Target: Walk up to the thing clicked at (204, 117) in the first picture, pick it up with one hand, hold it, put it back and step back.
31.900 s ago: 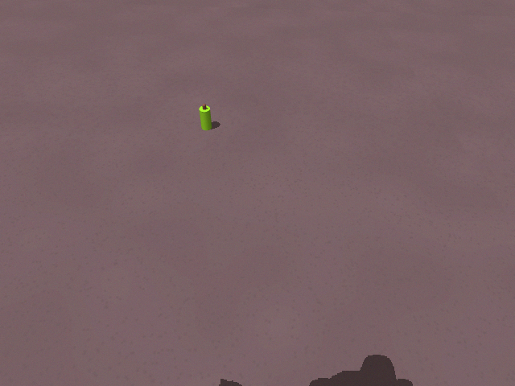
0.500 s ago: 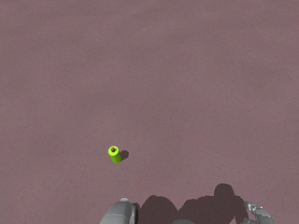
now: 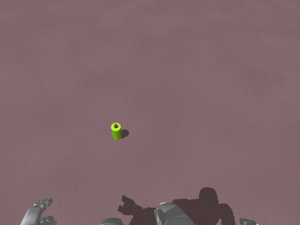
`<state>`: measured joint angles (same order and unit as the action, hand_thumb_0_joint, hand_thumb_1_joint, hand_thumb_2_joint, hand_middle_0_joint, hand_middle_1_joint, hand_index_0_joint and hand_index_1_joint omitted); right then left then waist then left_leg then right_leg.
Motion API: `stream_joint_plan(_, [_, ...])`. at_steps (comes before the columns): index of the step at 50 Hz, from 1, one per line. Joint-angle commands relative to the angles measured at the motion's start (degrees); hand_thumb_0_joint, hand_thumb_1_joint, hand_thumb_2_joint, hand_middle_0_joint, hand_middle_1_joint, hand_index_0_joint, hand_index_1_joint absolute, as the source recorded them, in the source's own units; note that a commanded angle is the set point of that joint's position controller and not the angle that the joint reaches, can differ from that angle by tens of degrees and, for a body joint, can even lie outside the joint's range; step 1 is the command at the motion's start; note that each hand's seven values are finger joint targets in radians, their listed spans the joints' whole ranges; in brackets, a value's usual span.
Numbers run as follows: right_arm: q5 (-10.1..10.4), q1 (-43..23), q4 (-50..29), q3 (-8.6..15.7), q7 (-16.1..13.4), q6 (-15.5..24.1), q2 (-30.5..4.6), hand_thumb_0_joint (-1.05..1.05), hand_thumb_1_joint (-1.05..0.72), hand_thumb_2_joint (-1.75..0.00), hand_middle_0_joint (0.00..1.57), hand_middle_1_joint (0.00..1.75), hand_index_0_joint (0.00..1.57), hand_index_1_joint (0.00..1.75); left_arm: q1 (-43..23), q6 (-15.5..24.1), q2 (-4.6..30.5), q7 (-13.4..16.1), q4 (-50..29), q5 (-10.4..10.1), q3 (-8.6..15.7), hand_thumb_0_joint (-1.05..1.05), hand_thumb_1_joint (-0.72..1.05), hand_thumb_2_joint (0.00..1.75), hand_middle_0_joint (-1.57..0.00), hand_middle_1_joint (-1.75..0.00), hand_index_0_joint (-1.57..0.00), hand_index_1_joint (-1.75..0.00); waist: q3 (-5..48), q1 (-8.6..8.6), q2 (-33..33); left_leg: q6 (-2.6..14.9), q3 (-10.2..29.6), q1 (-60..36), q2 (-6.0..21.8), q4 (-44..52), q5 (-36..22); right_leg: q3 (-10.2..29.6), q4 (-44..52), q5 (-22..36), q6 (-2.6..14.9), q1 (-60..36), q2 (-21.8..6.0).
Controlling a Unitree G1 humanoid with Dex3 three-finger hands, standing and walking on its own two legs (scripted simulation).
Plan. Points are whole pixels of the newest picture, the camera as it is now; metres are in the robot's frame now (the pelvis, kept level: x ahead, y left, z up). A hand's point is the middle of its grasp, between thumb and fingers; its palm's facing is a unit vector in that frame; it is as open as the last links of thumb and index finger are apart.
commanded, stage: step back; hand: left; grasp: from the side
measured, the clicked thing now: (116, 130) +0.73 +0.17 -0.68
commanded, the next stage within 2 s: stand in 1.86 s
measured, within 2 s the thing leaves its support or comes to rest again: neither
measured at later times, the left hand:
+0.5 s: hand out of the picture -0.05 +0.26 -0.14, palm faces -0.03 -0.89 -0.45, open 7.4 cm
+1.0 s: hand out of the picture -0.25 +0.23 -0.16, palm faces -0.08 -0.92 -0.38, open 7.4 cm
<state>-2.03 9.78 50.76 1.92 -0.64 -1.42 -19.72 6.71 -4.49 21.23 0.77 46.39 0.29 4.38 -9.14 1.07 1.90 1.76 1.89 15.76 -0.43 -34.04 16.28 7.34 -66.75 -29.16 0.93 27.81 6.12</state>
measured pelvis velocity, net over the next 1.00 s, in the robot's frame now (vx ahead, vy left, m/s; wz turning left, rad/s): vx -0.32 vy -0.03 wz -0.10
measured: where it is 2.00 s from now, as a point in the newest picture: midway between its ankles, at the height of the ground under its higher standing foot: outside the picture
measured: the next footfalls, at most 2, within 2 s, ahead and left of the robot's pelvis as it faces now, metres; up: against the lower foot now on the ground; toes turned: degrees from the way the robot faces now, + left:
right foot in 0.20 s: -0.07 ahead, -0.15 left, +0.00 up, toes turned -1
left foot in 0.54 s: -0.25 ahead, +0.09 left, +0.00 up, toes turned -1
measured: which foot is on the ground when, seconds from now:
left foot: down 0.00-0.24, up 0.26-0.52, down 0.54-1.00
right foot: up 0.00-0.18, down 0.20-0.56, up 0.58-0.88, down 0.90-1.00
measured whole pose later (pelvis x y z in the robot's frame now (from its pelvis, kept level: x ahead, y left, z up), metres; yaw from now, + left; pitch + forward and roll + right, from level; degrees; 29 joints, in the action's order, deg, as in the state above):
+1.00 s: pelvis -0.32 -0.03 -0.01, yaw -5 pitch -3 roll -1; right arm -1.7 8.1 51.2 3.2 -0.3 -2.0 -22.5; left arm 13.7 -1.2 20.5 -0.7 54.5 2.6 3.7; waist -4.8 -1.5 -1.4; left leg 0.1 3.2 24.9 0.7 -45.2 24.0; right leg 3.4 -36.5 -23.0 1.4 11.3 2.2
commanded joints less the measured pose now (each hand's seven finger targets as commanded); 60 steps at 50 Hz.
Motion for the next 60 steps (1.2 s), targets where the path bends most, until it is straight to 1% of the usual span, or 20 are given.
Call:
stream_joint_plan(1, [0.11, -2.05, -5.52, 4.36, -1.34, 1.40, -14.81, 0.00, -0.90, -0.90, 0.20, 0.30, 0.20, 0.30, 2.24, 1.91, 10.48, 0.75, -3.89, 0.33, 3.80, 0.00, 0.90, 0.90, -0.20, -0.30, -0.20, -0.30, 8.27, -1.14, -8.49, 10.77, 10.33, -7.16, 12.87, 7.66, -27.53, 2.10, -1.64, 0.50, -1.80, 1.26, -0.82])
stream_joint_plan(5, [0.20, -0.46, -6.00, 4.85, -1.44, 0.89, -15.69, 0.00, -0.90, -0.90, 0.20, 0.30, 0.20, 0.30, 3.00, 3.09, 9.83, 0.74, -4.13, 0.53, 2.92, 0.00, 0.90, 0.90, -0.20, -0.30, -0.20, -0.30, 11.82, 0.59, -11.34, 13.12, 9.54, -13.27, 14.86, 4.37, -29.68, -1.93, 15.84, -0.76, -2.98, -1.59, -4.27])
stream_joint_plan(10, [1.39, -4.80, -7.48, 4.63, -0.59, -0.86, -16.12, 0.00, -0.90, -0.90, 0.20, 0.30, 0.20, 0.30, 10.28, 4.26, 10.56, 0.44, 0.60, 1.53, 3.34, 0.00, 0.90, 0.90, -0.20, -0.30, -0.20, -0.30, 16.33, -2.61, -11.24, 6.23, 6.65, -3.01, 10.95, -1.97, -17.32, -5.71, 42.95, 18.61, 0.47, -19.13, -4.95])
stream_joint_plan(11, [1.55, -5.29, -8.19, 4.27, -0.41, -0.98, -14.60, 0.00, -0.90, -0.90, 0.20, 0.30, 0.20, 0.30, 10.39, 4.40, 13.83, 0.30, 0.31, 2.22, 4.14, 0.00, 0.90, 0.90, -0.20, -0.30, -0.20, -0.30, 15.07, -2.57, -3.82, 3.04, 4.90, 6.90, 6.97, -6.28, -7.16, 5.48, 41.43, 18.91, 3.26, -21.43, -10.89])
stream_joint_plan(13, [1.21, -6.69, -8.90, 4.50, -1.60, -1.23, -13.43, 0.00, -0.90, -0.90, 0.20, 0.30, 0.20, 0.30, 2.84, 3.92, 23.98, 0.21, -3.28, 2.56, 6.07, 0.00, 0.90, 0.90, -0.20, -0.30, -0.20, -0.30, 8.64, -5.09, 16.24, -2.12, 5.01, 11.08, -3.61, -29.53, 19.64, 28.48, 50.60, 14.93, 17.81, -3.28, -30.92])
stream_joint_plan(17, [2.26, -1.03, -4.80, 4.07, -0.89, -0.76, -13.33, 0.00, -0.90, -0.90, 0.20, 0.30, 0.20, 0.30, -3.67, 4.08, 14.31, 0.87, -4.93, 2.18, 4.13, 0.00, 0.90, 0.90, -0.20, -0.30, -0.20, -0.30, 7.12, -0.12, 5.12, -1.73, 7.43, 10.78, -7.24, -36.23, 10.31, 5.88, 42.49, 28.96, 10.27, -6.72, -18.23])
stream_joint_plan(24, [0.80, 1.35, -5.25, 3.14, -1.44, 0.71, -11.35, 0.00, -0.90, -0.90, 0.20, 0.30, 0.20, 0.30, 1.49, 2.54, 14.04, 1.59, -5.25, 2.31, 3.84, 0.00, 0.90, 0.90, -0.20, -0.30, -0.20, -0.30, 12.52, -3.18, 12.24, -2.54, 0.85, 8.86, -0.54, -5.45, 13.10, 5.24, 34.71, 39.33, 9.87, -24.86, -19.67])
stream_joint_plan(27, [0.04, 6.43, -2.43, 4.53, -1.40, 1.06, -13.07, 0.00, -0.90, -0.90, 0.20, 0.30, 0.20, 0.30, 0.08, 1.10, 12.51, 0.92, -6.49, 1.05, 2.62, 0.00, 0.90, 0.90, -0.20, -0.30, -0.20, -0.30, 14.31, -1.10, 5.21, -0.76, 1.98, -4.56, 0.05, 13.37, -8.18, 1.63, 25.92, 31.75, 4.90, -16.07, -15.22])
stream_joint_plan(29, [-1.12, 0.01, -4.73, 6.03, -0.76, 0.63, -22.25, 0.00, -0.90, -0.90, 0.20, 0.30, 0.20, 0.30, 1.02, 1.12, 10.35, 1.30, -6.77, 0.42, 2.01, 0.00, 0.90, 0.90, -0.20, -0.30, -0.20, -0.30, 11.96, -2.75, -13.34, 8.94, 24.54, -6.96, 18.99, 14.02, -21.47, -5.38, 9.64, -5.21, 0.18, 3.05, -1.99])
stream_joint_plan(30, [-0.92, 0.25, -5.78, 6.47, -0.68, 0.74, -24.87, 0.00, -0.90, -0.90, 0.20, 0.30, 0.20, 0.30, -2.28, 1.01, 12.51, 2.02, -6.72, 1.27, 2.85, 0.00, 0.90, 0.90, -0.20, -0.30, -0.20, -0.30, 11.18, 1.45, -16.65, 15.53, 30.72, 2.90, 24.79, 15.82, -20.07, 0.31, 0.61, -9.94, -0.58, -1.90, -2.58])
stream_joint_plan(31, [-0.78, -2.25, -5.63, 6.32, -1.12, 1.10, -22.74, 0.00, -0.90, -0.90, 0.20, 0.30, 0.20, 0.30, -2.77, 0.88, 13.74, 1.90, -5.62, 1.30, 3.19, 0.00, 0.90, 0.90, -0.20, -0.30, -0.20, -0.30, 8.92, 0.23, -14.25, 16.06, 28.27, 6.79, 24.13, 15.98, -18.79, 3.38, -4.91, -6.89, -0.32, -3.90, -3.21])
stream_joint_plan(34, [-0.61, -6.09, -6.53, 3.96, -1.73, 1.46, -15.73, 0.00, -0.90, -0.90, 0.20, 0.30, 0.20, 0.30, 2.19, 0.83, 12.52, 0.75, -3.11, 0.19, 3.21, 0.00, 0.90, 0.90, -0.20, -0.30, -0.20, -0.30, 8.85, -3.89, -8.40, 10.00, 11.44, 0.23, 13.83, 9.70, -26.53, 3.79, -8.65, 0.75, -0.26, 0.08, -0.68])
stream_joint_plan(41, [-0.30, 1.38, -4.24, 4.82, -0.82, 1.65, -16.23, 0.00, -0.90, -0.90, 0.20, 0.30, 0.20, 0.30, 1.37, 3.67, 11.01, -0.54, -2.37, 1.26, 2.09, 0.00, 0.90, 0.90, -0.20, -0.30, -0.20, -0.30, 14.07, 1.71, -12.39, 10.78, 11.50, -14.60, 12.97, 9.45, -0.84, -3.87, 24.95, -1.69, -2.24, -3.85, -5.17])
stream_joint_plan(44, [-0.42, -2.64, -4.64, 4.73, -0.19, 0.24, -17.11, 0.00, -0.90, -0.90, 0.20, 0.30, 0.20, 0.30, 9.88, 5.23, 10.11, -0.29, 3.82, 1.43, 2.25, 0.00, 0.90, 0.90, -0.20, -0.30, -0.20, -0.30, 14.44, -2.72, -12.14, 7.70, 6.29, -4.37, 10.94, 3.04, -1.81, -7.39, 48.76, 8.61, 0.62, -19.29, -4.14])
stream_joint_plan(46, [0.23, -1.73, -5.71, 3.12, 0.06, 0.31, -11.31, 0.00, -0.90, -0.90, 0.20, 0.30, 0.20, 0.30, 10.15, 5.83, 15.83, -0.10, 4.79, 2.81, 4.21, 0.00, 0.90, 0.90, -0.20, -0.30, -0.20, -0.30, 11.23, -2.47, 3.80, 0.97, 1.19, 16.12, 2.99, -9.94, 9.11, 14.90, 48.63, 3.91, 5.22, -27.22, -14.57])
stream_joint_plan(48, [0.12, -5.04, -4.63, 4.39, -0.57, 0.75, -14.41, 0.00, -0.90, -0.90, 0.20, 0.30, 0.20, 0.30, -0.40, 5.58, 21.58, -0.16, 1.01, 2.81, 4.80, 0.00, 0.90, 0.90, -0.20, -0.30, -0.20, -0.30, 3.61, -3.54, 7.65, -2.61, 6.11, 6.75, 2.30, -17.20, 14.37, 27.28, 53.78, -17.80, 14.08, 0.89, -28.42])
stream_joint_plan(51, [1.14, -3.29, -2.13, 3.88, 0.54, 1.59, -13.24, 0.00, -0.90, -0.90, 0.20, 0.30, 0.20, 0.30, -3.43, 6.44, 14.01, -0.04, 0.93, 2.42, 2.90, 0.00, 0.90, 0.90, -0.20, -0.30, -0.20, -0.30, 0.56, -0.85, 4.47, -2.00, 3.02, 7.90, -1.13, -15.49, 6.59, 8.42, 49.69, 3.09, 8.34, -6.19, -17.40])
stream_joint_plan(55, [0.69, -3.37, -1.66, 3.00, 0.73, 2.95, -12.11, 0.00, -0.90, -0.90, 0.20, 0.30, 0.20, 0.30, 2.97, 6.63, 15.73, -0.68, 3.25, 2.53, 3.42, 0.00, 0.90, 0.90, -0.20, -0.30, -0.20, -0.30, 3.37, -4.04, 9.32, -2.38, -0.01, 7.57, -0.71, -4.72, 10.30, 8.26, 47.02, 7.75, 7.79, -15.26, -17.66])
stream_joint_plan(58, [0.51, 2.29, 1.31, 3.97, 0.51, 4.20, -11.95, 0.00, -0.90, -0.90, 0.20, 0.30, 0.20, 0.30, 0.47, 5.44, 14.60, -1.08, 2.58, 1.94, 2.60, 0.00, 0.90, 0.90, -0.20, -0.30, -0.20, -0.30, 6.65, -1.01, 7.40, -1.60, -3.30, -4.20, -2.40, 11.49, 2.58, 3.13, 39.38, 14.27, 6.35, -14.54, -16.10])
stream_joint_plan(60, [-0.32, 6.04, 2.16, 5.53, -0.07, 5.28, -15.98, 0.00, -0.90, -0.90, 0.20, 0.30, 0.20, 0.30, 2.08, 5.40, 8.91, -1.17, 2.14, 1.12, 0.67, 0.00, 0.90, 0.90, -0.20, -0.30, -0.20, -0.30, 11.91, 0.32, -5.89, 3.06, 18.32, -18.24, 10.32, 17.39, 0.62, -3.32, 22.43, 13.89, 1.80, -2.72, -9.05])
